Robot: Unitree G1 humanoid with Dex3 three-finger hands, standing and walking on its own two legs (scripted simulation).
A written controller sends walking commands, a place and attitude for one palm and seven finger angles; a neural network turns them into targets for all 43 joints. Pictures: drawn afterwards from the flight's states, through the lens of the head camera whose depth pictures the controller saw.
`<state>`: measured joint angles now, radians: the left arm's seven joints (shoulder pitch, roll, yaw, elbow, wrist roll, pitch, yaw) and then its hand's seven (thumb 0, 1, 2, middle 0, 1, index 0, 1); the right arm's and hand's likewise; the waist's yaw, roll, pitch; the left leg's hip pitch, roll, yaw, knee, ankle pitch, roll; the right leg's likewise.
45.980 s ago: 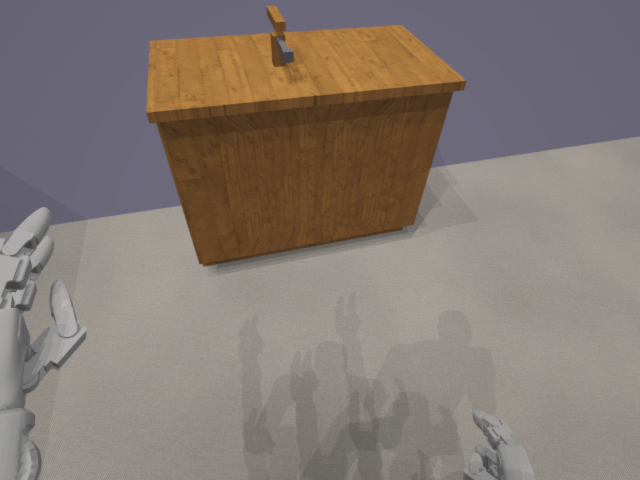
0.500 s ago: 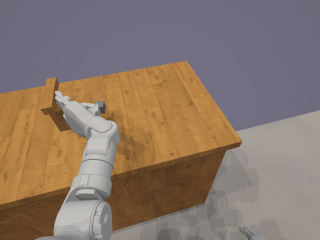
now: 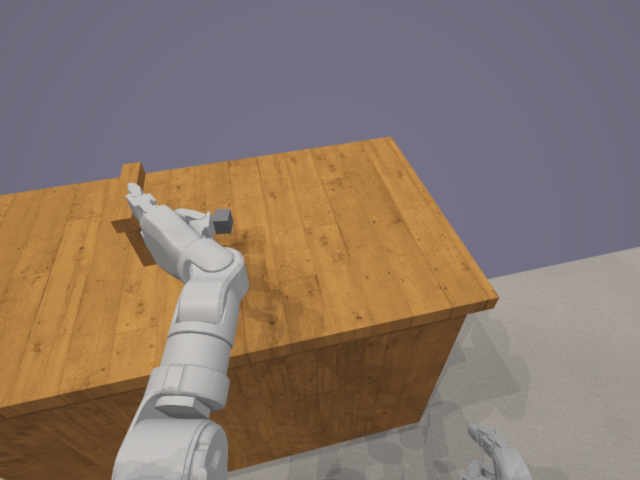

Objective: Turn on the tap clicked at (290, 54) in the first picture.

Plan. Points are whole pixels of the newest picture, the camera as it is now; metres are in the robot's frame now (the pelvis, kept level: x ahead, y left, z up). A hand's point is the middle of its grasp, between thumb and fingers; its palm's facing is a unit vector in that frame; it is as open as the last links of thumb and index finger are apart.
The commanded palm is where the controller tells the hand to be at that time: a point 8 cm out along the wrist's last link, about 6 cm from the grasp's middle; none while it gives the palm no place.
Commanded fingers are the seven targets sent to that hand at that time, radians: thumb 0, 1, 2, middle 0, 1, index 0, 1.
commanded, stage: lift the hand up off the lever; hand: left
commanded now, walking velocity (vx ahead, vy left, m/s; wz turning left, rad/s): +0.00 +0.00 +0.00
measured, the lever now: (223, 221) +0.48 +0.19 +0.06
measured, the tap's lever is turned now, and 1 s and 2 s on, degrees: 79 79 79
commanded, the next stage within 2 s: draw the hand back beside the body in 0.08 s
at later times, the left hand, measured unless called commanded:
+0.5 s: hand (193, 257) +0.34 +0.18 +0.12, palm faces +0.30 -0.94 -0.16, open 7.8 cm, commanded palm +0.30 +0.22 +0.15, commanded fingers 0.00 0.90 0.90 -0.17 -0.20 -0.17 -0.20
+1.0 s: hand (123, 294) +0.26 +0.22 +0.16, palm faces +0.23 -0.94 -0.26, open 7.6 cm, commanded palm +0.23 +0.27 +0.17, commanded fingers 0.00 0.90 0.90 -0.19 -0.28 -0.19 -0.28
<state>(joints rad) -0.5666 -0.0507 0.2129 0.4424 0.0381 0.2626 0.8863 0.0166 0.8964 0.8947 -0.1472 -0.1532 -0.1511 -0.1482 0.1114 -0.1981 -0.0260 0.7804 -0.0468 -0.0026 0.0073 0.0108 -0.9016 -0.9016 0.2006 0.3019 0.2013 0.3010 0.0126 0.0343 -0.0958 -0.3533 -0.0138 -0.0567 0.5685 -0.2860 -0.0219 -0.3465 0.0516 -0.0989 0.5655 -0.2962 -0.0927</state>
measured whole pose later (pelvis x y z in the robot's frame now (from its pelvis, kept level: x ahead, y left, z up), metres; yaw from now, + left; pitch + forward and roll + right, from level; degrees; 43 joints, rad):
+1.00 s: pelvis +0.00 +0.03 +0.02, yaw -3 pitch -6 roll +0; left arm 0.19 0.30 0.14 -0.17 -0.09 -0.10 0.09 0.02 0.89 0.89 -0.19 -0.25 -0.19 -0.25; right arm 0.14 -0.21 0.03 0.63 0.01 -0.04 -0.03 0.01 -0.90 -0.90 0.20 0.30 0.20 0.30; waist 0.05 0.07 0.05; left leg -0.05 -0.01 0.00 0.36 -0.21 0.02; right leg -0.05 0.05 -0.03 0.33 -0.19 -0.06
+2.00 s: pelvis -0.02 +0.03 +0.01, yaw -4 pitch -2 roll +0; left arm 0.45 0.36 0.32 -0.40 -0.09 -0.16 0.10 0.01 0.89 0.89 -0.20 -0.30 -0.21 -0.30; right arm 0.15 -0.24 0.00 0.57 0.02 -0.02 -0.05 0.01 -0.90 -0.90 0.20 0.30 0.20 0.30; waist 0.03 0.07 0.03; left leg -0.19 -0.01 0.01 0.45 -0.22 0.02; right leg -0.19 0.05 -0.03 0.41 -0.19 -0.05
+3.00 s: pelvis -0.13 +0.06 +0.01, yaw -4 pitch +2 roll -4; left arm 0.43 0.35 0.35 -0.54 -0.05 -0.15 0.17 0.01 0.89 0.89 -0.20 -0.30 -0.21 -0.30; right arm 0.17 -0.15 0.02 0.63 -0.02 -0.11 -0.04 0.01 -0.90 -0.90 0.20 0.30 0.20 0.30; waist 0.03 0.01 0.02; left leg -0.44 0.05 0.03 0.40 -0.01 0.04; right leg -0.29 0.03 0.04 0.72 -0.46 0.01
